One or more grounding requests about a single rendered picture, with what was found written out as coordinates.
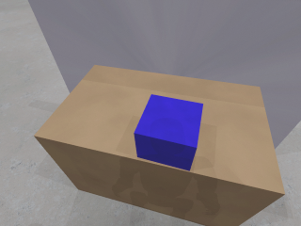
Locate carton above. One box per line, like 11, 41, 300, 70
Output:
134, 94, 203, 171

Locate pedestal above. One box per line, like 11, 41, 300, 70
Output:
34, 65, 285, 226

